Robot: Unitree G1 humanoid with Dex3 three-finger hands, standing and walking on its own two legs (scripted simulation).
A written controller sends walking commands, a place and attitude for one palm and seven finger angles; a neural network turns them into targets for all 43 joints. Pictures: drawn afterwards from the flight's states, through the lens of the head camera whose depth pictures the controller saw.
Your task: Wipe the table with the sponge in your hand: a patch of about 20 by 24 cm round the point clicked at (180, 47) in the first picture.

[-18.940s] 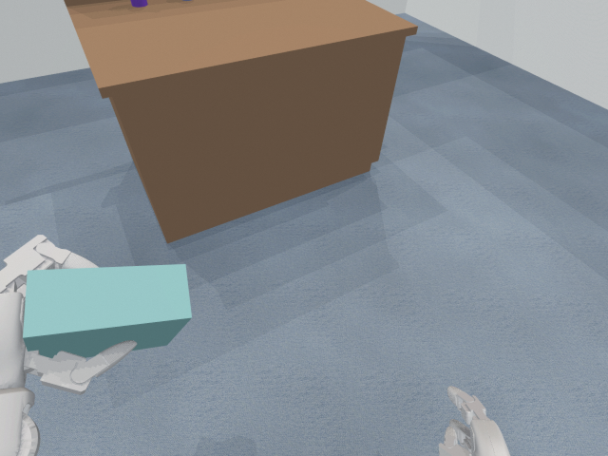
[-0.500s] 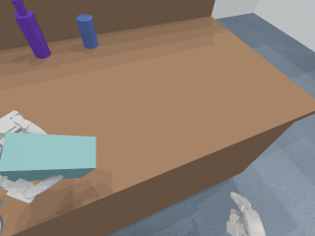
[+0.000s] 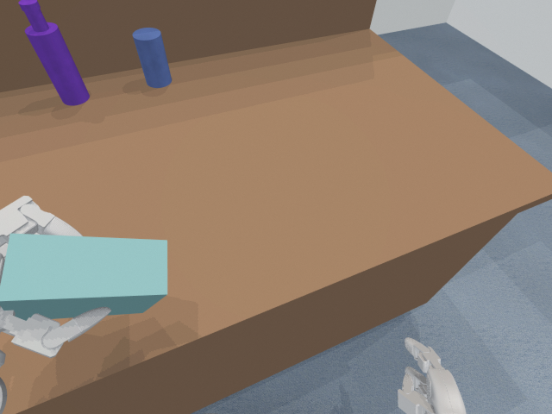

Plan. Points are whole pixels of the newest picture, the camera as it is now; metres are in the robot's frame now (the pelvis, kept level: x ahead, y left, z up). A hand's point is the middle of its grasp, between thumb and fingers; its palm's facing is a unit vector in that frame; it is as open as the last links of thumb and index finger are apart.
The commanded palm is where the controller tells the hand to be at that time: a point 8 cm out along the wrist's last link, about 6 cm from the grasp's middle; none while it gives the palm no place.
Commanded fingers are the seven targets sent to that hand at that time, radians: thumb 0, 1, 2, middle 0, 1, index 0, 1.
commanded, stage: shuffle to correct the standing spot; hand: left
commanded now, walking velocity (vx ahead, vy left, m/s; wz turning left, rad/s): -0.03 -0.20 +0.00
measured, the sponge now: (112, 280) +0.23 +0.20 +0.14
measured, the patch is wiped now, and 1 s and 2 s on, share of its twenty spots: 0.00 0.00 0.00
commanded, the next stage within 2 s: come to a stop and stand still in 0.02 s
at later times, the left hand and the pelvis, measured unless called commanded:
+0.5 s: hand (38, 283) +0.22 +0.26 +0.15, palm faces +0.24 -0.89 -0.40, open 10.0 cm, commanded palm +0.16 +0.31 +0.18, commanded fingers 0.00 0.10 1.30 -1.20 -1.60 -1.20 -1.60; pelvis -0.01 +0.04 +0.00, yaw -2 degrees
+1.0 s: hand out of the picture +0.23 +0.32 +0.16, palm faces +0.34 -0.85 -0.39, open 10.0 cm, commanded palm +0.17 +0.36 +0.18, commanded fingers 0.00 0.10 1.30 -1.20 -1.60 -1.20 -1.60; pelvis +0.00 +0.08 +0.01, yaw -1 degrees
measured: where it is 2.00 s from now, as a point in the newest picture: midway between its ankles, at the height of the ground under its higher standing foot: outside the picture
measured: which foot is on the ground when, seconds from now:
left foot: down 0.00-1.00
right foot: down 0.00-1.00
